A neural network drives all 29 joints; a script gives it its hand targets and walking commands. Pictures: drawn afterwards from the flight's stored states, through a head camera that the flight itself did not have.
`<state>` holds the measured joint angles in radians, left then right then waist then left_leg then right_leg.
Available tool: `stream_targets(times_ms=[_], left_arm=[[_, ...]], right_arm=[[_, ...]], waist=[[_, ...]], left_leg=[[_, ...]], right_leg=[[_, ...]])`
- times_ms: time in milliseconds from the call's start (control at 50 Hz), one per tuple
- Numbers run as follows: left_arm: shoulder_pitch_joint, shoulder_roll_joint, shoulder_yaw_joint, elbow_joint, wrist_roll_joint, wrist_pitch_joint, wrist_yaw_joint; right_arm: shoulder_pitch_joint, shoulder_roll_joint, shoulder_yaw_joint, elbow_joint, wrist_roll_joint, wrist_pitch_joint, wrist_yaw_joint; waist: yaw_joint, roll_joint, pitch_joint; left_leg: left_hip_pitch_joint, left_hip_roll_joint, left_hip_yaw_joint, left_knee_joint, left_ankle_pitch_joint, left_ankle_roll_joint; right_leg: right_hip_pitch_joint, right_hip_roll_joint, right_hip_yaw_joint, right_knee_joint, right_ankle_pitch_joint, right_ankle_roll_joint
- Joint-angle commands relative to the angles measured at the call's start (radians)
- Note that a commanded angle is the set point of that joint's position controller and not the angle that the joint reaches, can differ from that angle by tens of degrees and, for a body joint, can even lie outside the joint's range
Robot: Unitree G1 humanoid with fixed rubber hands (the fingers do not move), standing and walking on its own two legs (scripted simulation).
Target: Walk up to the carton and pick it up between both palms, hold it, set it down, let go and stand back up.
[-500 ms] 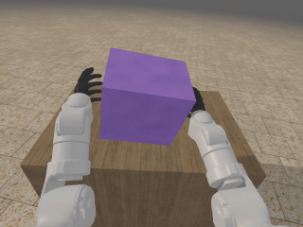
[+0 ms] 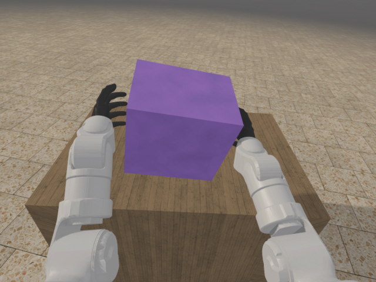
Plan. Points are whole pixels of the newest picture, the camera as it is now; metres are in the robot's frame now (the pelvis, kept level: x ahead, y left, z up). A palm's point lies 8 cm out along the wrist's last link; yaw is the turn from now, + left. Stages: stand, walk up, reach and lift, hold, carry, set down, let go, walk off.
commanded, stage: hold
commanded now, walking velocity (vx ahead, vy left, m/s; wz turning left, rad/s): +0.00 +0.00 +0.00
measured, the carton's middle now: (177, 124) +0.43 +0.01 +0.18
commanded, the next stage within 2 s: set down in 0.44 s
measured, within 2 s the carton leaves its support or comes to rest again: neither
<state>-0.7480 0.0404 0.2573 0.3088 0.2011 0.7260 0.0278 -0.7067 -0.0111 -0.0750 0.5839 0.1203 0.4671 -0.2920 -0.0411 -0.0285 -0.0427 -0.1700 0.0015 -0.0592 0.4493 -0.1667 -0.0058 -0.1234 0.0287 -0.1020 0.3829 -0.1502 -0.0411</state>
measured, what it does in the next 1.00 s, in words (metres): stands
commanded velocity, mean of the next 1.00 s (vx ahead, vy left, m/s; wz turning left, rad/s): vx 0.00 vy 0.00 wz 0.00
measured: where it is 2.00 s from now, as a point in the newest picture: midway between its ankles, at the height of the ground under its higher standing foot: outside the picture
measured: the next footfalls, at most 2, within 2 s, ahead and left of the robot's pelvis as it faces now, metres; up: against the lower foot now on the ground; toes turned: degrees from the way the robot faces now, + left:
none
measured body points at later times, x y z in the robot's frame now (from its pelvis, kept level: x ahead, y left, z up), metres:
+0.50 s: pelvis +0.00 +0.00 +0.00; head -0.06 +0.02 +0.45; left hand +0.38 +0.16 +0.22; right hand +0.38 -0.14 +0.18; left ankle +0.06 +0.12 -0.74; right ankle +0.05 -0.09 -0.74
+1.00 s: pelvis +0.00 -0.01 +0.00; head -0.02 +0.02 +0.45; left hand +0.41 +0.15 +0.16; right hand +0.39 -0.15 +0.17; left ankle +0.06 +0.12 -0.74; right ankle +0.05 -0.09 -0.74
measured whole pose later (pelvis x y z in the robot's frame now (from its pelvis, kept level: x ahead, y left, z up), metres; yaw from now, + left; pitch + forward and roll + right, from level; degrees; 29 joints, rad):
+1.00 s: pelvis +0.00 -0.01 +0.00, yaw +0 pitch -7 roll +0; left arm -0.75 0.04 0.31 0.54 0.21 0.44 -0.05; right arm -0.70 0.11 -0.32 0.64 -0.07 0.14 -0.24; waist -0.04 -0.06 0.05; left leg -0.13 0.00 -0.06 0.39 -0.14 -0.01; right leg -0.11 0.02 -0.10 0.37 -0.15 -0.04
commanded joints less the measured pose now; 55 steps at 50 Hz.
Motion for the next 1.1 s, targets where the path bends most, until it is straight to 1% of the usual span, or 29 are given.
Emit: stream_targets(times_ms=[0,40,120,160,180,260,320,340,400,420,440,480,520,540,580,620,680,700,720,780,820,860,900,920,940,1000,1020,1080], left_arm=[[-0.518,-0.643,-0.357,-0.157,-0.071,-0.042,-0.206],[-0.523,-0.643,-0.357,-0.163,-0.069,-0.042,-0.205],[-0.526,-0.648,-0.364,-0.173,-0.075,-0.044,-0.207],[-0.532,-0.641,-0.358,-0.156,-0.074,-0.045,-0.207],[-0.526,-0.643,-0.354,-0.151,-0.069,-0.044,-0.207],[-0.532,-0.642,-0.353,-0.150,-0.070,-0.046,-0.208],[-0.535,-0.645,-0.357,-0.165,-0.070,-0.046,-0.206],[-0.538,-0.642,-0.356,-0.149,-0.069,-0.045,-0.207],[-0.532,-0.645,-0.360,-0.152,-0.073,-0.047,-0.207],[-0.526,-0.642,-0.355,-0.148,-0.071,-0.045,-0.207],[-0.629,-0.619,-0.370,-0.101,-0.081,-0.064,-0.206],[-0.637,-0.632,-0.361,-0.060,-0.081,-0.078,-0.209],[-0.650,-0.639,-0.355,-0.026,-0.082,-0.098,-0.215],[-0.666,-0.640,-0.354,-0.024,-0.085,-0.113,-0.216],[-0.696,-0.644,-0.354,-0.006,-0.090,-0.151,-0.223],[-0.707,-0.636,-0.322,0.029,-0.077,-0.188,-0.230],[-0.723,-0.596,-0.281,0.069,-0.040,-0.246,-0.251],[-0.723,-0.590,-0.279,0.074,-0.033,-0.267,-0.256],[-0.711,-0.576,-0.263,0.096,-0.019,-0.283,-0.262],[-0.708,-0.547,-0.240,0.114,0.009,-0.324,-0.277],[-0.724,-0.542,-0.250,0.090,0.014,-0.350,-0.278],[-0.750,-0.557,-0.281,0.053,-0.005,-0.384,-0.269],[-0.749,-0.570,-0.306,0.041,-0.018,-0.413,-0.256],[-0.750,-0.573,-0.316,0.042,-0.025,-0.426,-0.251],[-0.756,-0.575,-0.326,0.037,-0.032,-0.439,-0.247],[-0.751,-0.575,-0.335,0.032,-0.042,-0.470,-0.237],[-0.738,-0.571,-0.329,0.047,-0.039,-0.476,-0.237],[-0.704,-0.556,-0.304,0.090,-0.024,-0.482,-0.243]], right_arm=[[-0.985,0.528,0.341,-0.538,0.155,-0.136,0.183],[-0.991,0.533,0.343,-0.544,0.155,-0.136,0.182],[-0.974,0.533,0.341,-0.535,0.155,-0.134,0.180],[-0.985,0.539,0.340,-0.532,0.149,-0.134,0.181],[-0.981,0.532,0.334,-0.518,0.147,-0.132,0.183],[-0.990,0.536,0.336,-0.528,0.149,-0.135,0.183],[-0.980,0.533,0.335,-0.522,0.150,-0.135,0.184],[-0.987,0.529,0.330,-0.515,0.148,-0.135,0.185],[-0.983,0.534,0.334,-0.520,0.148,-0.136,0.184],[-0.992,0.534,0.336,-0.531,0.151,-0.137,0.184],[-0.982,0.592,0.358,-0.452,0.134,-0.123,0.189],[-1.011,0.589,0.324,-0.456,0.112,-0.142,0.196],[-1.019,0.583,0.293,-0.453,0.080,-0.164,0.200],[-1.025,0.587,0.282,-0.444,0.068,-0.176,0.202],[-1.023,0.586,0.243,-0.423,0.026,-0.205,0.207],[-1.016,0.582,0.204,-0.385,-0.022,-0.237,0.214],[-0.954,0.578,0.158,-0.277,-0.097,-0.283,0.225],[-0.919,0.582,0.156,-0.246,-0.115,-0.302,0.229],[-0.892,0.583,0.143,-0.212,-0.136,-0.316,0.233],[-0.799,0.581,0.125,-0.101,-0.180,-0.345,0.241],[-0.756,0.590,0.128,-0.064,-0.199,-0.369,0.244],[-0.759,0.613,0.154,-0.081,-0.197,-0.402,0.249],[-0.751,0.629,0.179,-0.081,-0.194,-0.426,0.251],[-0.758,0.637,0.194,-0.100,-0.193,-0.437,0.251],[-0.755,0.643,0.201,-0.100,-0.196,-0.446,0.252],[-0.744,0.664,0.236,-0.111,-0.195,-0.465,0.251],[-0.728,0.664,0.239,-0.106,-0.202,-0.468,0.250],[-0.692,0.660,0.227,-0.077,-0.219,-0.471,0.247]], waist=[[-0.007,0.029,-0.488],[-0.003,0.031,-0.492],[-0.013,0.035,-0.491],[-0.007,0.023,-0.480],[-0.008,0.026,-0.471],[-0.005,0.024,-0.480],[-0.010,0.036,-0.485],[-0.008,0.036,-0.473],[-0.010,0.027,-0.478],[-0.007,0.029,-0.484],[0.059,0.026,-0.486],[0.048,0.034,-0.479],[0.031,0.034,-0.472],[0.029,0.036,-0.481],[0.009,0.039,-0.481],[0.003,0.029,-0.472],[-0.012,0.023,-0.425],[-0.017,0.024,-0.415],[-0.015,0.018,-0.399],[-0.023,0.012,-0.347],[-0.028,0.023,-0.353],[-0.023,0.038,-0.427],[-0.020,0.057,-0.491],[-0.013,0.055,-0.525],[-0.015,0.060,-0.553],[0.000,0.050,-0.615],[0.000,0.041,-0.610],[0.003,0.027,-0.553]], left_leg=[[0.186,-0.044,0.031,-0.115,0.206,0.009],[0.187,-0.045,0.031,-0.115,0.205,0.009],[0.190,-0.044,0.031,-0.113,0.212,0.006],[0.176,-0.045,0.032,-0.117,0.187,0.011],[0.179,-0.043,0.031,-0.121,0.185,0.011],[0.173,-0.044,0.032,-0.121,0.178,0.013],[0.182,-0.043,0.030,-0.119,0.193,0.010],[0.179,-0.042,0.031,-0.122,0.179,0.010],[0.176,-0.043,0.031,-0.121,0.181,0.011],[0.179,-0.043,0.032,-0.120,0.183,0.012],[0.164,-0.043,0.061,-0.135,0.163,0.013],[0.163,-0.039,0.063,-0.143,0.139,0.013],[0.157,-0.038,0.064,-0.145,0.122,0.010],[0.156,-0.037,0.066,-0.144,0.117,0.010],[0.153,-0.038,0.071,-0.149,0.109,0.006],[0.145,-0.036,0.076,-0.156,0.102,0.005],[0.130,-0.037,0.091,-0.180,0.058,0.005],[0.129,-0.035,0.097,-0.188,0.057,0.002],[0.126,-0.034,0.102,-0.194,0.050,0.003],[0.122,-0.035,0.114,-0.217,0.034,0.007],[0.129,-0.034,0.118,-0.223,0.051,0.002],[0.143,-0.032,0.118,-0.210,0.104,-0.006],[0.146,-0.034,0.117,-0.195,0.153,-0.013],[0.147,-0.035,0.115,-0.186,0.173,-0.013],[0.144,-0.035,0.115,-0.180,0.182,-0.015],[0.132,-0.041,0.118,-0.170,0.211,-0.013],[0.125,-0.042,0.119,-0.173,0.205,-0.011],[0.100,-0.045,0.123,-0.189,0.160,0.000]], right_leg=[[0.266,0.018,0.062,-0.105,0.132,0.073],[0.269,0.018,0.063,-0.105,0.132,0.074],[0.267,0.018,0.061,-0.104,0.140,0.073],[0.263,0.016,0.064,-0.107,0.121,0.074],[0.258,0.017,0.062,-0.108,0.113,0.071],[0.261,0.014,0.063,-0.107,0.112,0.074],[0.263,0.016,0.063,-0.106,0.121,0.071],[0.253,0.016,0.061,-0.109,0.105,0.071],[0.260,0.016,0.062,-0.108,0.114,0.072],[0.260,0.016,0.062,-0.108,0.115,0.072],[0.259,0.015,0.054,-0.110,0.091,0.099],[0.231,0.016,0.050,-0.117,0.057,0.094],[0.230,0.014,0.048,-0.122,0.045,0.092],[0.228,0.011,0.048,-0.121,0.041,0.090],[0.224,0.008,0.044,-0.121,0.039,0.088],[0.233,0.002,0.041,-0.123,0.037,0.088],[0.261,-0.015,0.040,-0.127,0.021,0.093],[0.271,-0.020,0.037,-0.126,0.030,0.094],[0.281,-0.025,0.038,-0.128,0.030,0.097],[0.316,-0.037,0.037,-0.126,0.040,0.103],[0.340,-0.040,0.035,-0.119,0.065,0.105],[0.370,-0.038,0.036,-0.101,0.129,0.105],[0.394,-0.039,0.041,-0.088,0.194,0.103],[0.411,-0.040,0.046,-0.080,0.237,0.103],[0.422,-0.041,0.049,-0.074,0.263,0.102],[0.463,-0.043,0.056,-0.056,0.347,0.106],[0.475,-0.045,0.057,-0.053,0.369,0.108],[0.485,-0.052,0.060,-0.057,0.372,0.114]])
